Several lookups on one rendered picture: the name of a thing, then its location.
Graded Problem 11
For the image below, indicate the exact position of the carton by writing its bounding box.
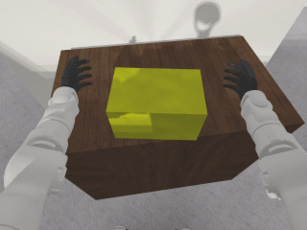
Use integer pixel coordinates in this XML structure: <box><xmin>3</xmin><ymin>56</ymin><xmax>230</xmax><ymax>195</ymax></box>
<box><xmin>106</xmin><ymin>67</ymin><xmax>208</xmax><ymax>141</ymax></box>

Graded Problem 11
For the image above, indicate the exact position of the pedestal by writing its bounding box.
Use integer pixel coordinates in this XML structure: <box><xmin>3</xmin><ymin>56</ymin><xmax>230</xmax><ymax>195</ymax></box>
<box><xmin>48</xmin><ymin>35</ymin><xmax>305</xmax><ymax>200</ymax></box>

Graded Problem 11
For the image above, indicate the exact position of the left robot hand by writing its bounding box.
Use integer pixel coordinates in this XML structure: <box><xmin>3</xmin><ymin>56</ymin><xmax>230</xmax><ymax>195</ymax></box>
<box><xmin>60</xmin><ymin>56</ymin><xmax>93</xmax><ymax>95</ymax></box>

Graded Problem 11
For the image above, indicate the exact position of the right robot hand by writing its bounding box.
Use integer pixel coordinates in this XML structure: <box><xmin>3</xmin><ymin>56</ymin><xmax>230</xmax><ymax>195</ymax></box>
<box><xmin>223</xmin><ymin>59</ymin><xmax>258</xmax><ymax>100</ymax></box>

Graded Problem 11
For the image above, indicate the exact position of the robot right forearm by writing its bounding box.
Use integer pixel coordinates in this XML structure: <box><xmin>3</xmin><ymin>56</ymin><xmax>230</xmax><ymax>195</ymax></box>
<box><xmin>240</xmin><ymin>90</ymin><xmax>307</xmax><ymax>160</ymax></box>

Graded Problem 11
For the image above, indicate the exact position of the robot left upper arm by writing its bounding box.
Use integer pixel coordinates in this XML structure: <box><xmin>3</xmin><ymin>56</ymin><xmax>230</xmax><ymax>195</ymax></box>
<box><xmin>0</xmin><ymin>145</ymin><xmax>68</xmax><ymax>230</ymax></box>

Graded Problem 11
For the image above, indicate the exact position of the robot right upper arm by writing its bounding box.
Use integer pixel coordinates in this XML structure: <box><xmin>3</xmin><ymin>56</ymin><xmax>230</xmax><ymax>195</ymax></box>
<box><xmin>257</xmin><ymin>149</ymin><xmax>307</xmax><ymax>230</ymax></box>

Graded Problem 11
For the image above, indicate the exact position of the robot left forearm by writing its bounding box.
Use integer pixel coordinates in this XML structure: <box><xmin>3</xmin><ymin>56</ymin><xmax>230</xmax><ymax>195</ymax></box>
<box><xmin>4</xmin><ymin>86</ymin><xmax>80</xmax><ymax>188</ymax></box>

